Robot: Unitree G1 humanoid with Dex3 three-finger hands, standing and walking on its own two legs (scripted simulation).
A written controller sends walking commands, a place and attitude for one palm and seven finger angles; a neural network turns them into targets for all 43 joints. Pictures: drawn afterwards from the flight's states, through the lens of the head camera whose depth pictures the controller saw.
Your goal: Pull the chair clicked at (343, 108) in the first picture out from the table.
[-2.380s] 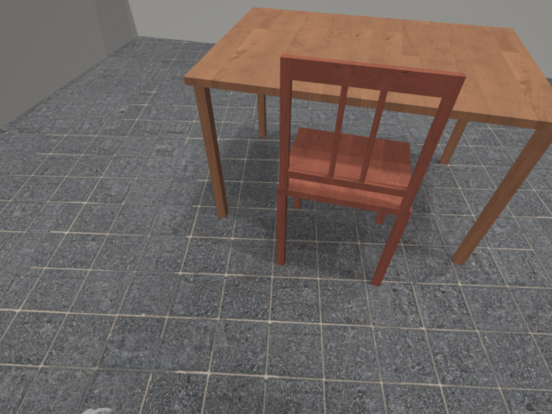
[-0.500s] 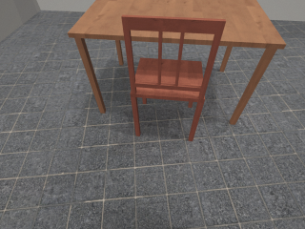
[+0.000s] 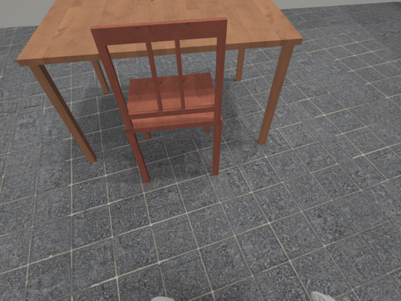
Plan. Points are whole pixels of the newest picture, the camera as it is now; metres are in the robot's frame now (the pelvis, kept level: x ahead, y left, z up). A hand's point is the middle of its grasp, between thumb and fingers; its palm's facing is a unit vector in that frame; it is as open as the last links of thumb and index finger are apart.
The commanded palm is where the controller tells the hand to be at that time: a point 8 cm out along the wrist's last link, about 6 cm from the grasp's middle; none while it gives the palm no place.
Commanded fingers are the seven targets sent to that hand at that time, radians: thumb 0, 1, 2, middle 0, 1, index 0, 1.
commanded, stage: walk to a spot facing it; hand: left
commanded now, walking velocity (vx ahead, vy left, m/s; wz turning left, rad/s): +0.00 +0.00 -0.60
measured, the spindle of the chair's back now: (155, 80) +0.84 +0.28 -0.07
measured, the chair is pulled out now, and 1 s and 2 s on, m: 0.00 0.00 0.00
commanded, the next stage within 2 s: turn to face it in 0.88 s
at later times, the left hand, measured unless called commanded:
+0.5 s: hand out of the picture +0.12 +0.20 -0.17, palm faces -0.33 -0.92 -0.22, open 7.4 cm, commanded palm none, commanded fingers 0.00 0.90 0.90 -0.20 -0.30 -0.20 -0.30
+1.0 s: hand (151, 296) +0.15 +0.14 -0.19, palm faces -0.44 -0.88 -0.17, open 7.4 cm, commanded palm none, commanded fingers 0.00 0.90 0.90 -0.20 -0.30 -0.20 -0.30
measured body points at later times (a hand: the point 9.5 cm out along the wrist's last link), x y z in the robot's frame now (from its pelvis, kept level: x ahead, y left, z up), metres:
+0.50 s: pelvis -0.03 +0.02 -0.01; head +0.00 +0.02 +0.44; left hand +0.13 +0.24 -0.15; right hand -0.09 -0.22 -0.15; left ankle -0.01 +0.15 -0.74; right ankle -0.07 -0.10 -0.72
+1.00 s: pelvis +0.10 -0.03 -0.01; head +0.12 -0.02 +0.44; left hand +0.18 +0.19 -0.17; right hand +0.07 -0.30 -0.14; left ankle +0.24 +0.01 -0.73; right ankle -0.07 -0.09 -0.74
